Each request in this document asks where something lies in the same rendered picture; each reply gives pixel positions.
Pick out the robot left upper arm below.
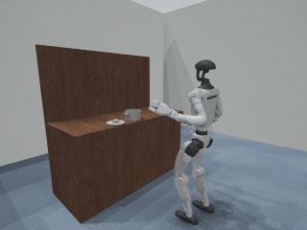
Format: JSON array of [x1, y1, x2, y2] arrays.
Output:
[[188, 89, 207, 127]]

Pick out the robot left forearm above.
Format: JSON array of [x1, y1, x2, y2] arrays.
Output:
[[167, 109, 204, 126]]

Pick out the pot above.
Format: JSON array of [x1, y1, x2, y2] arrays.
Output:
[[124, 109, 141, 121]]

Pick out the lid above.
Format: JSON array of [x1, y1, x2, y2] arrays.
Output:
[[106, 120, 125, 126]]

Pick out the robot torso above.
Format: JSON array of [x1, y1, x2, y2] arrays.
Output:
[[190, 85, 217, 150]]

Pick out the robot left shin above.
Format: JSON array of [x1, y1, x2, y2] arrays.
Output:
[[175, 176, 193, 218]]

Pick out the robot right forearm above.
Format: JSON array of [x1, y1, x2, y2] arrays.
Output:
[[212, 116, 221, 124]]

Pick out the robot right hand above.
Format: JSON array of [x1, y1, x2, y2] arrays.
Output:
[[189, 127, 196, 133]]

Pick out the robot left hand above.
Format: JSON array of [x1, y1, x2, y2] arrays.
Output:
[[149, 100, 171, 116]]

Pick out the table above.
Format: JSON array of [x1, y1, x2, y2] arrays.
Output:
[[35, 44, 183, 224]]

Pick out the robot right upper arm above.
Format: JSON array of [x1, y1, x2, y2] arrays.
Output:
[[214, 86, 223, 118]]

